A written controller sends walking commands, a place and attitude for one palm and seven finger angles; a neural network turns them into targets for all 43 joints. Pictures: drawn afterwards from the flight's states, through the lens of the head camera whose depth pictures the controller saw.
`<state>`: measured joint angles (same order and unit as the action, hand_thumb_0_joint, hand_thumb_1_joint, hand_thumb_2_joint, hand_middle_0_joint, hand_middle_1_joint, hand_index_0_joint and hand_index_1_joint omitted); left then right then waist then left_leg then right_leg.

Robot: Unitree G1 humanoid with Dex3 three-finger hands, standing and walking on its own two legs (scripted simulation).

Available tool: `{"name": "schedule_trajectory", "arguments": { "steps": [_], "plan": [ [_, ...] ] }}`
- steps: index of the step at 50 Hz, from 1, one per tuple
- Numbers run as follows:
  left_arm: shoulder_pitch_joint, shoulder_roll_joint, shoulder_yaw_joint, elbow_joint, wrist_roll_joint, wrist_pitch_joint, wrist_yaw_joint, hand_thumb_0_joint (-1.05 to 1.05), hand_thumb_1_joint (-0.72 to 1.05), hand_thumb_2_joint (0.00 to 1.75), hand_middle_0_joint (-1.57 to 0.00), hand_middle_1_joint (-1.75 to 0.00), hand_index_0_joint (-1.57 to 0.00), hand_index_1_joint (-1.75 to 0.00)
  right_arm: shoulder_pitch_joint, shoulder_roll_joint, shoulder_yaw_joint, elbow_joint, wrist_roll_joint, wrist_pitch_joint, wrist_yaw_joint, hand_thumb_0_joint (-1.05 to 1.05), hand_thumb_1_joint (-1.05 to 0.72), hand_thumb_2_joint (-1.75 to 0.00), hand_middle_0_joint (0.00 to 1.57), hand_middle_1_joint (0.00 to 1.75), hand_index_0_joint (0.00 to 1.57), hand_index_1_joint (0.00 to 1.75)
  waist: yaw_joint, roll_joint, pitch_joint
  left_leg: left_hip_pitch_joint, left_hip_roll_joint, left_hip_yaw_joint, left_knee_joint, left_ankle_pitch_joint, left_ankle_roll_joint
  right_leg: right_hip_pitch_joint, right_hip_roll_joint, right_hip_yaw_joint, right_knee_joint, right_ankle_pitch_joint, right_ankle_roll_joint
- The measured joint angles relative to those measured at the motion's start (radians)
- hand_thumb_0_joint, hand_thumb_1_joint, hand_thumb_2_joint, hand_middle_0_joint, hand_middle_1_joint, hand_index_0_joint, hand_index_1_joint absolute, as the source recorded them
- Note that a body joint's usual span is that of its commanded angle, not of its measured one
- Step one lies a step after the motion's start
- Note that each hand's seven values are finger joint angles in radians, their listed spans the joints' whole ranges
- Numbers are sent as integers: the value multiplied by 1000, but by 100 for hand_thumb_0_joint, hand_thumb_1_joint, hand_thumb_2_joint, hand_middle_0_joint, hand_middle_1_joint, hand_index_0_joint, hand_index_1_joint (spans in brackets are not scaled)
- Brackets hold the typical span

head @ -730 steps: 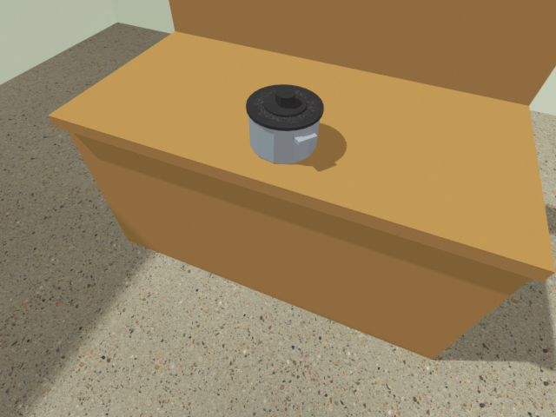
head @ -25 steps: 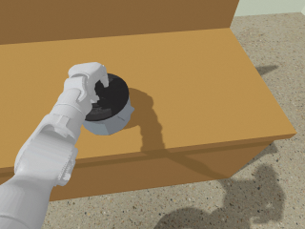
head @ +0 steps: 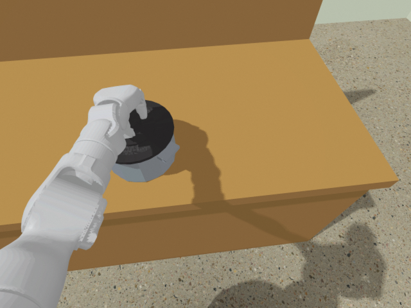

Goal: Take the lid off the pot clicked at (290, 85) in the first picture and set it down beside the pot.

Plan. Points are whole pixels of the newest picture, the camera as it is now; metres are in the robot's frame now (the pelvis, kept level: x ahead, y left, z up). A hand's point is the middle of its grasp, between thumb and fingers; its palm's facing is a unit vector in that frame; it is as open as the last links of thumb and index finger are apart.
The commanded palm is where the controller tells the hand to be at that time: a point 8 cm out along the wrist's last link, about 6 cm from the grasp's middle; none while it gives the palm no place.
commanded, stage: close the fingers and squeeze the knob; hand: left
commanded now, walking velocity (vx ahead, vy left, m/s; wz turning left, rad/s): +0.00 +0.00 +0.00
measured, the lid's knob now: (130, 121) +0.51 +0.13 +0.04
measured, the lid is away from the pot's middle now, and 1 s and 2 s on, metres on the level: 0.01 0.01 0.01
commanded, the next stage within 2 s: lift the lid straight up in 0.34 s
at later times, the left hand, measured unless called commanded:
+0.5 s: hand (125, 123) +0.49 +0.14 +0.07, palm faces -0.37 -0.07 -0.93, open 7.8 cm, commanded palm +0.49 +0.14 +0.13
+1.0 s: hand (123, 112) +0.48 +0.13 +0.10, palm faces -0.34 -0.08 -0.94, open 7.8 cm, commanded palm +0.49 +0.13 +0.17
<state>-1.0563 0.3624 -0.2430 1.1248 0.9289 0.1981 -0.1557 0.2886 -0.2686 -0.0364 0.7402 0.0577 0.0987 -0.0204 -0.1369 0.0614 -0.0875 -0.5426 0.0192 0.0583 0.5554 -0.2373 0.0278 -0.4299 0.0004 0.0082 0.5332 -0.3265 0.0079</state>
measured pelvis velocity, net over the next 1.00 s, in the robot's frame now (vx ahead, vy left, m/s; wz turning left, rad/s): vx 0.00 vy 0.00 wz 0.01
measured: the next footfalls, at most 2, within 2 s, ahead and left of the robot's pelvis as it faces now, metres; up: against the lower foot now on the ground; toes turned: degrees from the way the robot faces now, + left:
none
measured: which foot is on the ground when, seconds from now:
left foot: down 0.00-1.00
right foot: down 0.00-1.00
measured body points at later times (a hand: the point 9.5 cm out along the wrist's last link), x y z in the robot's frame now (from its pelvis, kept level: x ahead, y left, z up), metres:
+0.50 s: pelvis +0.00 +0.00 +0.00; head +0.07 -0.01 +0.45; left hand +0.50 +0.14 +0.12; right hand +0.03 -0.27 -0.14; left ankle +0.01 +0.11 -0.73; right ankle -0.05 -0.13 -0.73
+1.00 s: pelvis +0.00 +0.00 +0.00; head +0.05 -0.02 +0.45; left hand +0.50 +0.13 +0.15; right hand +0.05 -0.27 -0.14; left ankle +0.01 +0.11 -0.73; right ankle -0.05 -0.13 -0.73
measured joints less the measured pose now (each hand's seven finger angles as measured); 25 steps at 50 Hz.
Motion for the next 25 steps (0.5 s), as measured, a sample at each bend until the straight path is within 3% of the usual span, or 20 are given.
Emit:
{"name": "schedule_trajectory", "arguments": {
  "steps": [17,25],
  "plan": [
    [6,16,19,-12,4,-21,-24,0,23,74,-65,-100,-63,-96,1,3,4,-2,0,6,-8,0,-91,-90,20,30,21,30,-2,-2,1,0,5,1,5,-6,-1,3,5,2,-3,-1,-2],
    [22,10,18,-28,6,-23,-6,-1,24,75,-65,-100,-62,-96,6,8,2,0,-1,9,-2,0,-91,-90,20,30,21,30,1,3,1,4,2,3,2,-5,2,6,1,4,-6,2,2]
  ]
}}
